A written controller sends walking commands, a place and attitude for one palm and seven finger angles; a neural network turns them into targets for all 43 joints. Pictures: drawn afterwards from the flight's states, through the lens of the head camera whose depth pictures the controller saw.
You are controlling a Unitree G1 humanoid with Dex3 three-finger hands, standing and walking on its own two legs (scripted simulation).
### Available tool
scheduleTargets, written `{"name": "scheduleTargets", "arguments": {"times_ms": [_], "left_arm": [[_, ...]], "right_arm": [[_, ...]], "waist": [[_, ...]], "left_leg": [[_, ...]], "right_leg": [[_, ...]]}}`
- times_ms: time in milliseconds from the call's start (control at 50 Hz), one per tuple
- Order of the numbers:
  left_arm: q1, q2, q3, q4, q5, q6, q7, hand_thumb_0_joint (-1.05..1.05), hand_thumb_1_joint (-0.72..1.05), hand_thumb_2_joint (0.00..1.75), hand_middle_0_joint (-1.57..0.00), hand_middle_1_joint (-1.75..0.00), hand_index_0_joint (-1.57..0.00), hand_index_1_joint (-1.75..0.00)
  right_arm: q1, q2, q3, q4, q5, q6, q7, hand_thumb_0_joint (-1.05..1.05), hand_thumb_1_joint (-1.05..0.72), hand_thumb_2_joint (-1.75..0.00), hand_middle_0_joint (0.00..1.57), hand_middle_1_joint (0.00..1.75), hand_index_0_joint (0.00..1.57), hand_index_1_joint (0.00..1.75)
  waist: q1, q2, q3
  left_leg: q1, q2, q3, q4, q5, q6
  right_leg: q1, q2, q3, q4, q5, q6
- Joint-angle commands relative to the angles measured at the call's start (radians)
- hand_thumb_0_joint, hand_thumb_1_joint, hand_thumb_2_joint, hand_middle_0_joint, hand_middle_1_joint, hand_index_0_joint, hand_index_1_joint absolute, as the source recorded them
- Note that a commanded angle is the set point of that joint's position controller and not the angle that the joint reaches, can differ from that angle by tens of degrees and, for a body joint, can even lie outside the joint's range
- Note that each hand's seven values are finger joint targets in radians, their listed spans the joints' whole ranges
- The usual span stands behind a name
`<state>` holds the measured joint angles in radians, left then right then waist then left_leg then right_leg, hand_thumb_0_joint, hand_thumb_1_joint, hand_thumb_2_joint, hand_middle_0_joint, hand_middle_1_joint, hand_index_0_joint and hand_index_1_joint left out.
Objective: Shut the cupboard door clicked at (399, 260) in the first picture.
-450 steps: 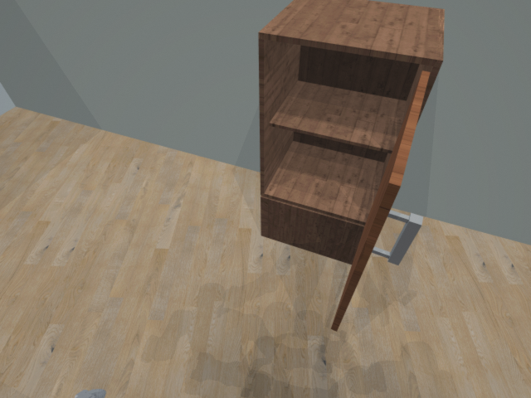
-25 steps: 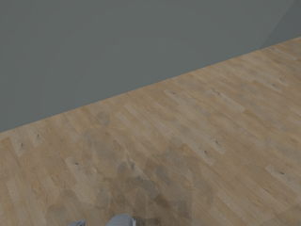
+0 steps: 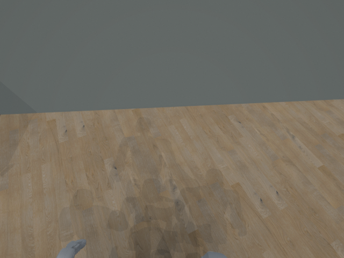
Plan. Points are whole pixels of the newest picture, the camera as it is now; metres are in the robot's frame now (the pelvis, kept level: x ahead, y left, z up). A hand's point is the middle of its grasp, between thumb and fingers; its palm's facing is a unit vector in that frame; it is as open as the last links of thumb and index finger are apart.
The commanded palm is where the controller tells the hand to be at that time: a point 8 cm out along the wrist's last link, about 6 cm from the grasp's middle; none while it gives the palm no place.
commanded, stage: walk to a spot facing it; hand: left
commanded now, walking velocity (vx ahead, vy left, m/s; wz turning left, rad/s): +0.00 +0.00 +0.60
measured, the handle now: out of the picture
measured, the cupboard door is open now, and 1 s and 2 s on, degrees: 86 86 86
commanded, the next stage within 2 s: none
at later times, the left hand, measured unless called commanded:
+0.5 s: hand out of the picture -0.05 +0.19 -0.16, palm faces +0.38 -0.89 -0.26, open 7.4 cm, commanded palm none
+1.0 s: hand (55, 255) +0.14 +0.30 -0.16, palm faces +0.50 -0.84 -0.21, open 7.4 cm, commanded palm none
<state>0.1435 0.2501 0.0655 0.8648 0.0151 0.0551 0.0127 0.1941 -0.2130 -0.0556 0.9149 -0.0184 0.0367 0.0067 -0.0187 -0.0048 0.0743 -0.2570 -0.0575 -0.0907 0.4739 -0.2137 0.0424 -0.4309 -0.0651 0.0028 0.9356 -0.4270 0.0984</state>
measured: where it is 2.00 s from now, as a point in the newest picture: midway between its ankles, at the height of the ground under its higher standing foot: (113, 201)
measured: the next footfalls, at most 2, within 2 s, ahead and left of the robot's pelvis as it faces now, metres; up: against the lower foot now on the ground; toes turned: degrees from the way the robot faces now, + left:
right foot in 0.14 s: +0.05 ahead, -0.15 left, +0.00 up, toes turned +4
left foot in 0.58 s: +0.01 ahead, +0.15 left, +0.00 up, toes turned +31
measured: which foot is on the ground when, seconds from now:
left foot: down 0.00-0.14, up 0.16-0.56, down 0.58-1.00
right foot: up 0.00-0.12, down 0.14-0.58, up 0.60-1.00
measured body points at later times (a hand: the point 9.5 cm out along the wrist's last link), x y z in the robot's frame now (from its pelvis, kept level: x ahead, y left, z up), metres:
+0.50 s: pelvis +0.00 -0.02 +0.00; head +0.03 -0.01 +0.45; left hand -0.07 +0.23 -0.14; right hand +0.18 -0.24 -0.14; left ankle -0.04 +0.12 -0.70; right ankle +0.01 -0.15 -0.74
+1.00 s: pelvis +0.15 +0.08 -0.01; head +0.17 +0.09 +0.44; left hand +0.12 +0.35 -0.14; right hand +0.24 -0.12 -0.17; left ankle -0.02 +0.13 -0.74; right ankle +0.32 +0.03 -0.72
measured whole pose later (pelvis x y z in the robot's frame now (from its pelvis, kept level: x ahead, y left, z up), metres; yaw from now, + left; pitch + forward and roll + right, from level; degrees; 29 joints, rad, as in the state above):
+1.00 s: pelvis +0.15 +0.08 -0.01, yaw +32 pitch -1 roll +1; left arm 0.15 0.20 0.05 0.93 0.03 -0.01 -0.04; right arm 0.36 -0.16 -0.04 1.06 -0.02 -0.05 0.00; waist -0.03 0.00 0.06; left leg 0.04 -0.02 -0.02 0.36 -0.38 0.01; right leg -0.52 -0.12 -0.09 0.70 -0.20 0.07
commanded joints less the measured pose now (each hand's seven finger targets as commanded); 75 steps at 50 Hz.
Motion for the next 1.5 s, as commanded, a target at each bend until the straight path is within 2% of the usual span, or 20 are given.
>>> {"name": "scheduleTargets", "arguments": {"times_ms": [0,80,120,220,420,520,540,560,580,700,920,980,1000,1020,1040,1060,1120,1200,1420,1480], "left_arm": [[-0.009,0.071,0.018,-0.095,-0.01,-0.034,0.013,0.0,0.9,0.9,-0.2,-0.3,-0.2,-0.3],[0.116,0.114,0.028,-0.07,-0.011,-0.055,0.021,0.0,0.9,0.9,-0.2,-0.3,-0.2,-0.3],[0.132,0.244,0.047,-0.084,0.011,-0.061,0.028,0.0,0.9,0.9,-0.2,-0.3,-0.2,-0.3],[-0.015,0.123,0.021,-0.106,0.008,-0.065,0.025,0.0,0.9,0.9,-0.2,-0.3,-0.2,-0.3],[0.206,0.182,0.042,0.027,0.018,-0.093,0.005,0.0,0.9,0.9,-0.2,-0.3,-0.2,-0.3],[0.21,0.201,0.054,0.064,0.012,-0.09,-0.008,0.0,0.9,0.9,-0.2,-0.3,-0.2,-0.3],[0.194,0.177,0.048,0.057,0.005,-0.089,-0.016,0.0,0.9,0.9,-0.2,-0.3,-0.2,-0.3],[0.153,0.101,0.033,-0.002,-0.005,-0.087,-0.033,0.0,0.9,0.9,-0.2,-0.3,-0.2,-0.3],[0.003,0.105,0.017,-0.067,0.006,-0.085,-0.029,0.0,0.9,0.9,-0.2,-0.3,-0.2,-0.3],[0.127,0.08,0.019,0.047,0.013,-0.077,-0.044,0.0,0.9,0.9,-0.2,-0.3,-0.2,-0.3],[-0.071,0.03,0.003,-0.023,0.003,-0.095,-0.045,0.0,0.9,0.9,-0.2,-0.3,-0.2,-0.3],[0.099,0.051,0.018,0.028,0.007,-0.112,-0.042,0.0,0.9,0.9,-0.2,-0.3,-0.2,-0.3],[0.266,0.097,0.033,0.081,0.013,-0.126,-0.036,0.0,0.9,0.9,-0.2,-0.3,-0.2,-0.3],[0.41,0.208,0.061,0.122,0.026,-0.137,-0.021,0.0,0.9,0.9,-0.2,-0.3,-0.2,-0.3],[0.46,0.256,0.064,0.131,0.008,-0.128,-0.016,0.0,0.9,0.9,-0.2,-0.3,-0.2,-0.3],[0.355,0.232,0.063,0.117,0.006,-0.127,-0.014,0.0,0.9,0.9,-0.2,-0.3,-0.2,-0.3],[0.159,0.053,0.013,0.088,0.014,-0.135,-0.001,0.0,0.9,0.9,-0.2,-0.3,-0.2,-0.3],[0.183,0.004,0.009,0.124,0.019,-0.148,0.005,0.0,0.9,0.9,-0.2,-0.3,-0.2,-0.3],[0.32,0.055,-0.003,0.221,0.014,-0.141,0.007,0.0,0.9,0.9,-0.2,-0.3,-0.2,-0.3],[0.294,0.068,0.003,0.229,0.007,-0.133,0.007,0.0,0.9,0.9,-0.2,-0.3,-0.2,-0.3]], "right_arm": [[0.016,-0.222,-0.067,-0.069,-0.007,-0.011,-0.014,0.0,-0.9,-0.9,0.2,0.3,0.2,0.3],[-0.023,-0.193,-0.069,-0.086,0.007,-0.006,-0.008,0.0,-0.9,-0.9,0.2,0.3,0.2,0.3],[-0.014,-0.112,-0.06,-0.125,0.009,-0.01,-0.002,0.0,-0.9,-0.9,0.2,0.3,0.2,0.3],[0.017,-0.122,-0.061,-0.062,-0.006,0.021,0.023,0.0,-0.9,-0.9,0.2,0.3,0.2,0.3],[-0.192,-0.089,-0.027,-0.109,-0.003,-0.01,0.058,0.0,-0.9,-0.9,0.2,0.3,0.2,0.3],[-0.061,-0.099,-0.023,-0.079,-0.004,-0.043,0.044,0.0,-0.9,-0.9,0.2,0.3,0.2,0.3],[0.066,-0.169,-0.042,-0.044,-0.006,-0.052,0.033,0.0,-0.9,-0.9,0.2,0.3,0.2,0.3],[0.195,-0.319,-0.084,-0.015,-0.016,-0.058,0.021,0.0,-0.9,-0.9,0.2,0.3,0.2,0.3],[0.296,-0.362,-0.086,0.016,-0.005,-0.054,0.012,0.0,-0.9,-0.9,0.2,0.3,0.2,0.3],[0.056,-0.177,-0.025,-0.017,0.003,-0.097,-0.01,0.0,-0.9,-0.9,0.2,0.3,0.2,0.3],[0.167,-0.147,-0.031,0.085,-0.003,-0.109,-0.018,0.0,-0.9,-0.9,0.2,0.3,0.2,0.3],[0.163,-0.146,-0.031,0.107,-0.003,-0.104,-0.022,0.0,-0.9,-0.9,0.2,0.3,0.2,0.3],[0.157,-0.127,-0.03,0.107,0.002,-0.109,-0.02,0.0,-0.9,-0.9,0.2,0.3,0.2,0.3],[0.211,-0.059,-0.018,0.092,0.017,-0.115,-0.011,0.0,-0.9,-0.9,0.2,0.3,0.2,0.3],[0.187,-0.048,-0.018,0.055,0.018,-0.114,-0.011,0.0,-0.9,-0.9,0.2,0.3,0.2,0.3],[0.147,-0.057,-0.026,0.06,0.012,-0.11,-0.006,0.0,-0.9,-0.9,0.2,0.3,0.2,0.3],[0.092,-0.015,-0.022,0.08,-0.006,-0.082,0.01,0.0,-0.9,-0.9,0.2,0.3,0.2,0.3],[0.141,0.021,-0.022,0.102,-0.012,-0.049,0.018,0.0,-0.9,-0.9,0.2,0.3,0.2,0.3],[-0.113,0.024,-0.001,0.014,-0.003,-0.074,0.042,0.0,-0.9,-0.9,0.2,0.3,0.2,0.3],[0.086,-0.033,-0.017,0.07,-0.011,-0.089,0.027,0.0,-0.9,-0.9,0.2,0.3,0.2,0.3]], "waist": [[-0.013,0.172,-0.124],[0.051,0.09,-0.146],[0.062,-0.271,-0.127],[-0.015,-0.163,-0.028],[0.098,-0.196,-0.02],[0.03,-0.139,-0.098],[-0.041,-0.009,-0.167],[-0.118,0.345,-0.198],[-0.166,0.282,-0.167],[0.012,0.162,-0.021],[-0.018,0.123,0.044],[0.066,0.056,-0.028],[0.141,-0.012,-0.105],[0.176,-0.262,-0.248],[0.167,-0.283,-0.273],[0.15,-0.255,-0.212],[0.049,-0.108,-0.01],[0.001,-0.121,-0.004],[0.068,-0.114,0.05],[-0.037,-0.046,-0.049]], "left_leg": [[0.079,0.251,-0.318,-0.083,0.382,0.137],[-0.114,0.155,-0.302,0.037,0.235,0.049],[-0.367,-0.047,-0.001,0.456,-0.374,-0.084],[-0.317,0.07,0.043,0.777,-0.168,-0.102],[-0.282,0.12,0.173,0.326,-0.2,-0.089],[0.066,0.056,0.273,0.01,-0.128,-0.056],[0.313,0.092,0.201,-0.078,-0.105,-0.021],[0.52,0.404,-0.287,-0.146,-0.141,0.102],[0.491,0.498,-0.408,-0.209,-0.116,0.177],[0.164,0.286,-0.076,-0.258,0.083,0.111],[0.173,0.285,-0.057,-0.221,0.274,0.134],[0.104,0.239,-0.039,-0.012,0.382,0.097],[0.012,0.183,-0.002,0.203,0.35,0.059],[-0.208,0.048,0.097,0.547,-0.027,0.006],[-0.327,0.012,0.055,0.776,-0.367,0.007],[-0.363,0.078,0.013,0.886,-0.296,0.016],[-0.33,0.17,0.035,0.851,-0.063,-0.003],[-0.321,0.183,0.089,0.714,0.011,-0.039],[-0.239,0.153,0.206,0.205,-0.007,-0.017],[0.106,0.084,0.25,0.06,-0.002,0.009]], "right_leg": [[0.046,0.035,-0.004,-0.16,-0.019,-0.014],[0.361,0.019,0.005,-0.549,0.215,-0.035],[0.408,-0.433,0.399,-0.694,0.287,-0.222],[0.207,-0.254,0.065,-0.645,0.288,-0.209],[0.383,-0.323,-0.042,-0.71,0.089,-0.192],[0.299,-0.304,-0.187,-0.485,0.254,-0.132],[0.159,-0.26,-0.248,-0.25,0.282,-0.084],[-0.212,-0.096,-0.279,0.095,-0.119,-0.006],[-0.356,-0.086,-0.128,0.221,-0.203,-0.016],[-0.205,-0.107,-0.055,0.206,0.153,-0.015],[-0.099,-0.055,-0.098,-0.238,0.239,-0.03],[0.21,0.014,-0.138,-0.372,0.263,-0.062],[0.439,-0.02,-0.087,-0.414,0.268,-0.081],[0.683,-0.304,0.25,-0.513,0.217,-0.165],[0.674,-0.464,0.524,-0.657,0.164,-0.238],[0.536,-0.454,0.541,-0.719,-0.12,-0.249],[0.196,-0.334,0.184,-0.753,-0.047,-0.185],[0.15,-0.271,-0.03,-0.778,0.111,-0.176],[0.366,-0.294,-0.135,-0.716,0.39,-0.2],[0.289,-0.244,-0.234,-0.406,0.542,-0.158]]}}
